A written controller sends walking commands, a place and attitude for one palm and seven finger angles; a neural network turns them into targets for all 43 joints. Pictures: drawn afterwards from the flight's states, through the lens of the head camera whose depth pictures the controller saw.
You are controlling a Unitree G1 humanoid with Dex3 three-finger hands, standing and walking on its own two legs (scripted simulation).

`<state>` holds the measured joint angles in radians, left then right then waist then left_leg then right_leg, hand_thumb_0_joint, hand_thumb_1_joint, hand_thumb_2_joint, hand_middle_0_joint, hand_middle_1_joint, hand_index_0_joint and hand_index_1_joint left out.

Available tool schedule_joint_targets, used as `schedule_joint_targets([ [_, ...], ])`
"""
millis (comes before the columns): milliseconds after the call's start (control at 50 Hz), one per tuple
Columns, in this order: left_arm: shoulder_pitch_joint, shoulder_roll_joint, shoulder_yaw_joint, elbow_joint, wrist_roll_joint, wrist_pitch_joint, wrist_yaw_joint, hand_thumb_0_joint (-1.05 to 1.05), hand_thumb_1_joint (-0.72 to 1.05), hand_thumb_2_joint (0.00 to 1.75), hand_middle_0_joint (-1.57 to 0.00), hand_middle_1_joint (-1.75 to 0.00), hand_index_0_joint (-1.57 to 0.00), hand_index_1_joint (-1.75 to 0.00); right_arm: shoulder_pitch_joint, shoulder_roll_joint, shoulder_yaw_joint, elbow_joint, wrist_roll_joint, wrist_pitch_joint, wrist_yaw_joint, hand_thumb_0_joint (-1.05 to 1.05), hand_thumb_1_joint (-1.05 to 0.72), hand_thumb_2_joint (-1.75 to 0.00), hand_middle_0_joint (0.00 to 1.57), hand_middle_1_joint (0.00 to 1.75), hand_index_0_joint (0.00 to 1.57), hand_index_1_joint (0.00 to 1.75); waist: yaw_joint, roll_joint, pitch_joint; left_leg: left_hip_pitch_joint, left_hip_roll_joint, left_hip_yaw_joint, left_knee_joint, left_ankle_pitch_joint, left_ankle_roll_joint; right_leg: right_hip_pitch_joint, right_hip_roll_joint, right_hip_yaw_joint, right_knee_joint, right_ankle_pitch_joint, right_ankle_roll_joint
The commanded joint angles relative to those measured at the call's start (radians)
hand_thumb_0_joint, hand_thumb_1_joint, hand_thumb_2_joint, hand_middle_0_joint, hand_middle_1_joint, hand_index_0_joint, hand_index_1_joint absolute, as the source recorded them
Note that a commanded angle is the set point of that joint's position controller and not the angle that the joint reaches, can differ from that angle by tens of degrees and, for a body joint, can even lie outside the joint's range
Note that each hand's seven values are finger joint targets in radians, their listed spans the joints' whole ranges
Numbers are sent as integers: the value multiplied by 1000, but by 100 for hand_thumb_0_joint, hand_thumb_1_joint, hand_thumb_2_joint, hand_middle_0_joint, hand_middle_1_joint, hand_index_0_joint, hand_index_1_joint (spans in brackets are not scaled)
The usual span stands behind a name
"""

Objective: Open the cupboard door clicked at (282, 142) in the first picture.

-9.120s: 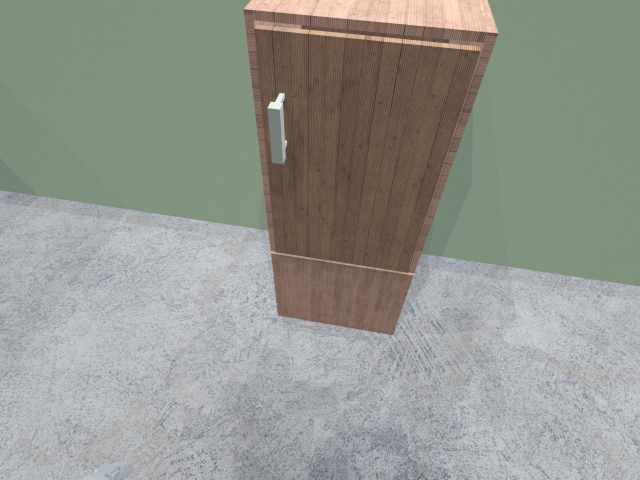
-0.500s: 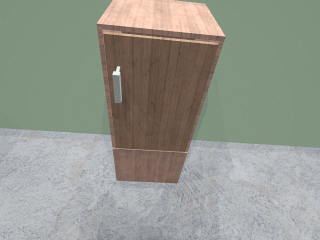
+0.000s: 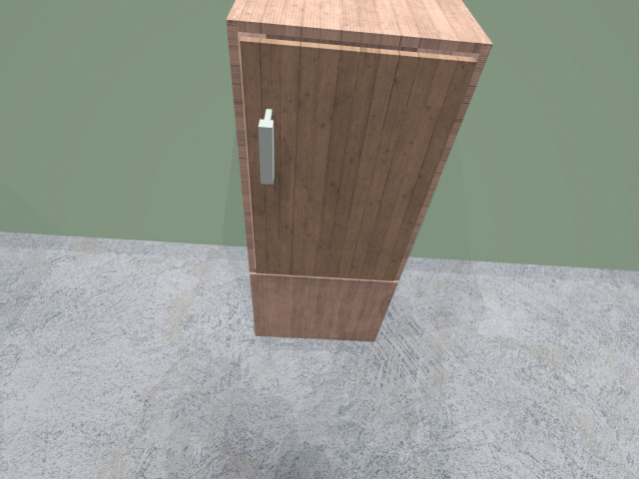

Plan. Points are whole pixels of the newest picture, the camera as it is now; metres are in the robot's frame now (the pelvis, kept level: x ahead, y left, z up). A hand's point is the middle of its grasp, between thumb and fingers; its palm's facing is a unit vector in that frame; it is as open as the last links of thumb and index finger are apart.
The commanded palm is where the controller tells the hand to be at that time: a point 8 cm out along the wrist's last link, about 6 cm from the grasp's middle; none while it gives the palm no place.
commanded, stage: shuffle to correct the standing spot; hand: left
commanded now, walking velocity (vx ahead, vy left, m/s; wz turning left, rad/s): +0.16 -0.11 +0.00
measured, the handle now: (268, 146) +0.64 +0.13 +0.06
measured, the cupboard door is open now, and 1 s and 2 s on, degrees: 0 0 0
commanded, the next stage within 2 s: come to a stop and stand still in 0.44 s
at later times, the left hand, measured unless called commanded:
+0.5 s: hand out of the picture +0.12 +0.13 -0.15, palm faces +0.05 -0.98 -0.21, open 7.2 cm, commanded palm none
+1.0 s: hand out of the picture +0.13 +0.12 -0.16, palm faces +0.05 -0.96 -0.27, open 7.3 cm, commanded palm none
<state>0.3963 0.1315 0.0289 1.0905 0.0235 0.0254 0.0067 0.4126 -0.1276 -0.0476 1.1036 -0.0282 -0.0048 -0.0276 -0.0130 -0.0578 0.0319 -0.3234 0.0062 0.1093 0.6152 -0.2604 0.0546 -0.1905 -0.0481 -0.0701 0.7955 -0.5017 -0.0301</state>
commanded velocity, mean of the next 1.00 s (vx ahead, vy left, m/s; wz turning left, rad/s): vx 0.00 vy -0.05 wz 0.00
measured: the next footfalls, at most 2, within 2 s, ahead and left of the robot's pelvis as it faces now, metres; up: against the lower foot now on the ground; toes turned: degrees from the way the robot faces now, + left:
right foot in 0.42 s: +0.13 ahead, -0.18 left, +0.00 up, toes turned -4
left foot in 0.70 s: +0.20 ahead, +0.05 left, +0.00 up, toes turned +7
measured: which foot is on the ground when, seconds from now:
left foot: down 0.00-0.42, up 0.44-0.68, down 0.70-0.98, up 1.00-1.00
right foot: up 0.00-0.40, down 0.42-1.00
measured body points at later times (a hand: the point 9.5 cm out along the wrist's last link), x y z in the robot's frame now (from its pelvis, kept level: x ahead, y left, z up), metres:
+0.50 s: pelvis +0.07 -0.05 +0.01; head +0.09 -0.06 +0.46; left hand +0.12 +0.18 -0.14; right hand +0.05 -0.27 -0.15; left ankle +0.04 +0.07 -0.69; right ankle +0.08 -0.16 -0.73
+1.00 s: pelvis +0.12 -0.07 +0.00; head +0.17 -0.10 +0.45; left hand +0.13 +0.17 -0.14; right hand +0.21 -0.29 -0.16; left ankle +0.16 +0.04 -0.72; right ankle +0.09 -0.17 -0.73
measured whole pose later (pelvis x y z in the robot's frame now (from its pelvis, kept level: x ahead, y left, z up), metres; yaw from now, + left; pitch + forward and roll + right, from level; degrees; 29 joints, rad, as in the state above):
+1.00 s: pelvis +0.12 -0.07 +0.00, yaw +0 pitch +0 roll +1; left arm 0.25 0.16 0.04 1.01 0.03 0.03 0.03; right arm 0.08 -0.15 -0.06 1.01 -0.01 0.04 -0.04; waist 0.03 0.04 0.12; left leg -0.33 0.04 0.12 0.57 -0.23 0.01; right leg -0.23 -0.02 -0.06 0.59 -0.36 -0.02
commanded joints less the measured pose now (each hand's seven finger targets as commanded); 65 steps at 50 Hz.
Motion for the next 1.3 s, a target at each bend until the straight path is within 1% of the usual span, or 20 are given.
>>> schedule_joint_targets([
  [0, -16, 59, 19, -81, 10, -18, -8, 0, 90, 90, -20, -30, -20, -30, 39, -155, -15, -46, -2, -29, -16, 0, -90, -90, 20, 30, 20, 30, -1, 89, 122, -55, 343, -516, -543, -437, 98, -320, -40, 90, 356, 119, -12],
  [100, -26, 21, 18, -84, 7, -22, -13, 0, 90, 90, -20, -30, -20, -30, 26, -115, -11, -31, 4, -54, -20, 0, -90, -90, 20, 30, 20, 30, 2, 134, 1, 96, 249, -265, -475, -106, 79, -314, -41, 56, 207, 238, 27],
  [260, -157, 36, 23, -127, 5, -22, -21, 0, 90, 90, -20, -30, -20, -30, 21, -138, -35, -20, -10, -35, -13, 0, -90, -90, 20, 30, 20, 30, -37, 156, 44, 114, 280, -253, -441, -92, 107, -264, -44, 13, -113, 177, 40],
  [340, -58, 44, 34, -91, 6, -26, -20, 0, 90, 90, -20, -30, -20, -30, -37, -147, -46, -29, -7, -19, -10, 0, -90, -90, 20, 30, 20, 30, 12, 113, 14, 4, 238, -203, -332, -167, 60, -22, 5, -36, -312, 269, 38],
  [380, 43, 102, 45, -58, 9, -38, -7, 0, 90, 90, -20, -30, -20, -30, -45, -93, -34, -36, 2, -19, -4, 0, -90, -90, 20, 30, 20, 30, 57, -47, -17, -143, 123, -81, -108, -210, 0, 171, -84, 91, -441, 215, -1],
  [400, 80, 175, 56, -48, 12, -40, 2, 0, 90, 90, -20, -30, -20, -30, -58, -34, -16, -61, 8, -18, 0, 0, -90, -90, 20, 30, 20, 30, 70, -243, -4, -295, 20, 35, 97, -276, -39, 229, -247, 317, -536, 108, -82],
  [420, 100, 197, 59, -56, 3, -40, 8, 0, 90, 90, -20, -30, -20, -30, -130, -61, -15, -88, 2, -10, 5, 0, -90, -90, 20, 30, 20, 30, 97, -223, 19, -335, 30, -8, 290, -349, -36, 161, -322, 419, -612, 24, -161],
  [480, -27, 124, 51, -76, 4, -50, 18, 0, 90, 90, -20, -30, -20, -30, -147, -79, -26, -87, -1, -3, 15, 0, -90, -90, 20, 30, 20, 30, 31, -100, 56, -310, 89, -56, 457, -196, -36, 62, -251, 294, -604, 110, -174],
  [520, -57, 109, 40, -82, 8, -61, 19, 0, 90, 90, -20, -30, -20, -30, -138, -53, -20, -83, -2, -1, 21, 0, -90, -90, 20, 30, 20, 30, 6, -12, 45, -226, 87, -35, 384, -151, -49, 14, -210, 164, -556, 339, -163],
  [620, -67, 102, 11, -59, -3, -62, 24, 0, 90, 90, -20, -30, -20, -30, -111, -9, 22, -56, 14, -7, 4, 0, -90, -90, 20, 30, 20, 30, -8, -7, -3, 66, 50, -14, -66, 65, -84, -19, -148, 75, -420, 733, -107],
  [640, -66, 95, 6, -48, -10, -60, 25, 0, 90, 90, -20, -30, -20, -30, -91, -25, 23, -40, 15, -12, 1, 0, -90, -90, 20, 30, 20, 30, -13, 3, -30, 158, 52, -27, -182, 205, -84, -25, -122, 57, -368, 735, -71],
  [680, -3, 68, 0, -47, -16, -52, 31, 0, 90, 90, -20, -30, -20, -30, -89, -123, 7, -47, 19, -28, -12, 0, -90, -90, 20, 30, 20, 30, 13, 143, -116, 281, 192, -133, -151, 736, -28, -35, -75, 54, -315, 596, 8],
  [780, 6, 100, 15, -55, -11, -15, 42, 0, 90, 90, -20, -30, -20, -30, -150, -169, -16, -64, 24, 4, -33, 0, -90, -90, 20, 30, 20, 30, 16, 289, -33, 276, 275, -183, -173, 1042, 72, -82, -23, 27, -198, 186, 40],
  [900, 1, 86, 34, -98, -1, 0, 33, 0, 90, 90, -20, -30, -20, -30, -233, -200, -50, -117, 12, 28, -27, 0, -90, -90, 20, 30, 20, 30, 36, 176, -121, 250, 278, -173, -134, 764, 93, -78, -10, 44, -198, 185, 35],
  [940, 11, 125, 41, -112, 12, -8, 35, 0, 90, 90, -20, -30, -20, -30, -261, -161, -50, -139, 17, 35, -17, 0, -90, -90, 20, 30, 20, 30, 49, -24, -121, 116, 152, -91, -21, 396, 1, 9, -89, 150, -362, 615, 15],
  [980, -11, 189, 43, -114, 14, -19, 37, 0, 90, 90, -20, -30, -20, -30, -284, -89, -37, -162, 14, 51, -4, 0, -90, -90, 20, 30, 20, 30, 64, -233, -72, -69, -18, -43, 211, -267, -70, 60, -308, 301, -395, 1075, -120],
  [1060, -87, 161, 35, -141, 9, -27, 43, 0, 90, 90, -20, -30, -20, -30, -271, -90, -30, -134, 17, 59, 0, 0, -90, -90, 20, 30, 20, 30, 29, -105, -43, -134, 0, -112, 405, -241, -82, 88, -240, 201, -363, 1071, -163],
  [1200, -97, 211, 37, -134, 6, -27, 35, 0, 90, 90, -20, -30, -20, -30, -248, -84, -9, -109, 23, 47, 5, 0, -90, -90, 20, 30, 20, 30, 38, -96, -43, 24, 14, -71, 42, -157, -89, 58, -205, 201, -394, 774, -151],
  [1240, -134, 204, 34, -129, -4, -24, 32, 0, 90, 90, -20, -30, -20, -30, -182, -84, -2, -78, 20, 35, 2, 0, -90, -90, 20, 30, 20, 30, 7, -74, -60, 161, 18, -71, -176, 5, -82, 1, -174, 186, -371, 619, -96],
  [1280, -125, 148, 26, -134, -15, -16, 25, 0, 90, 90, -20, -30, -20, -30, -164, -142, -5, -72, 12, 14, -3, 0, -90, -90, 20, 30, 20, 30, 23, 127, -59, 211, 145, -218, -270, 171, -29, -82, -65, 114, -329, 357, -4],
])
